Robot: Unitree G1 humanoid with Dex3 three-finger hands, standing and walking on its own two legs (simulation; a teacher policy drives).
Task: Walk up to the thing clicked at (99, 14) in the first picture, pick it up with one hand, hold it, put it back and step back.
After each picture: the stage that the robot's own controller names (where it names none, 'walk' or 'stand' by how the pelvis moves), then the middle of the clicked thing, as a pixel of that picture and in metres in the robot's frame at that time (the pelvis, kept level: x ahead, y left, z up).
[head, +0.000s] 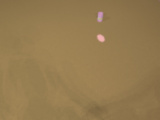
stand; (100, 16) +1.89 -0.20 -0.72
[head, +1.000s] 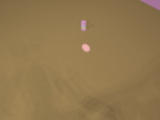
walk; (83, 25) +1.77 +0.13 -0.70
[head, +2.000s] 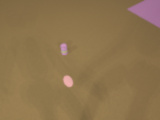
walk; (64, 49) +1.22 +0.30 -0.72
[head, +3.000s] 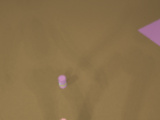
walk; (62, 81) +0.79 +0.23 -0.71
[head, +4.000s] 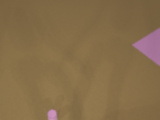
walk; (52, 116) +0.47 +0.19 -0.70
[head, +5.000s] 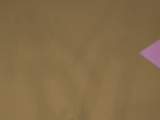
stand; out of the picture +0.39 +0.21 -0.72
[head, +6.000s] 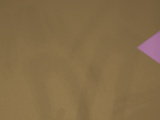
walk; out of the picture +0.34 +0.24 -0.71
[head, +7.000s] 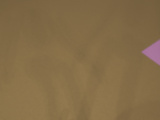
stand; out of the picture +0.36 +0.23 -0.71
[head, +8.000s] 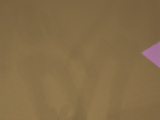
stand; out of the picture +0.39 +0.17 -0.71
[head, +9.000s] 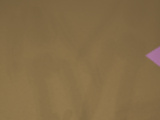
stand; out of the picture +0.37 +0.18 -0.73
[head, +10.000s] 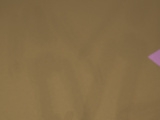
stand; out of the picture +0.36 +0.17 -0.73
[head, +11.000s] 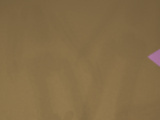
go down; out of the picture +0.36 +0.17 -0.73
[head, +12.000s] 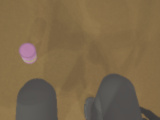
go down; (28, 54) +0.46 +0.18 -0.33
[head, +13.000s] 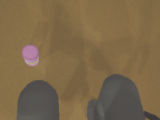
approach; (31, 56) +0.47 +0.17 -0.31
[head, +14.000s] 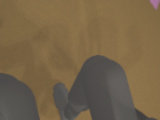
close in; out of the picture +0.46 +0.22 -0.23
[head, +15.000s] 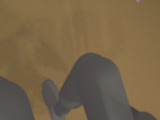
close; out of the picture +0.45 +0.24 -0.24
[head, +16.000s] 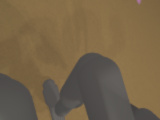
lift; out of the picture +0.43 +0.22 -0.24
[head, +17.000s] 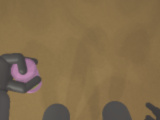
lift; (28, 76) +0.34 +0.18 -0.03
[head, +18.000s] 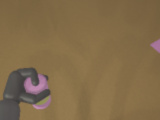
hold; (38, 92) +0.31 +0.17 +0.00
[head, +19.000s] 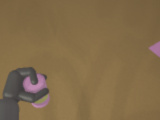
hold; (37, 91) +0.32 +0.17 +0.00
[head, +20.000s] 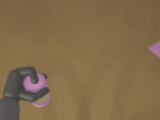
hold; (37, 90) +0.32 +0.17 +0.00
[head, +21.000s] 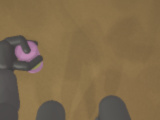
crouch; (30, 58) +0.42 +0.17 -0.07
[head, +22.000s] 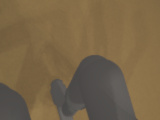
lower; out of the picture +0.47 +0.24 -0.23
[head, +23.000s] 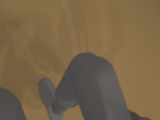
lower; out of the picture +0.46 +0.26 -0.25
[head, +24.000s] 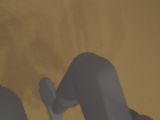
lower; out of the picture +0.47 +0.26 -0.25
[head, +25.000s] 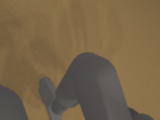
lower; out of the picture +0.47 +0.26 -0.25
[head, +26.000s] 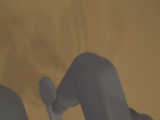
loosen; out of the picture +0.47 +0.25 -0.25
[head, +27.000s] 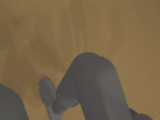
withdraw; out of the picture +0.46 +0.25 -0.25
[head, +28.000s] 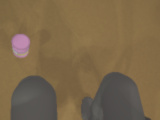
walk; (20, 46) +0.47 +0.21 -0.29
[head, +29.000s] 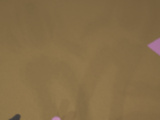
stand; out of the picture +0.40 +0.16 -0.65
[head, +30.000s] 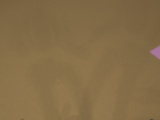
stand; out of the picture +0.40 +0.17 -0.67
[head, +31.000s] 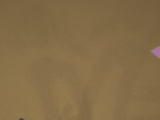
stand; out of the picture +0.39 +0.16 -0.67
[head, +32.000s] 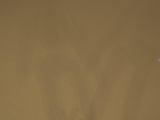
stand; out of the picture +0.41 +0.16 -0.72
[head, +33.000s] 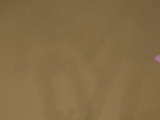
stand; out of the picture +0.40 +0.17 -0.73
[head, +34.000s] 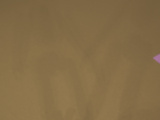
walk; out of the picture +0.39 +0.17 -0.73
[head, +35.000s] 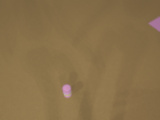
walk; (67, 91) +0.58 +0.16 -0.71
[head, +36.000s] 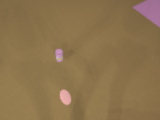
walk; (59, 55) +0.94 +0.21 -0.70
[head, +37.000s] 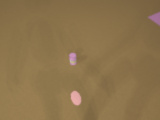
stand; (72, 59) +1.02 +0.17 -0.70
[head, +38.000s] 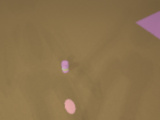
stand; (65, 66) +0.98 +0.18 -0.73
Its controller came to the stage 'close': yes
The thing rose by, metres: 0.71
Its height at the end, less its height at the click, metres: +0.00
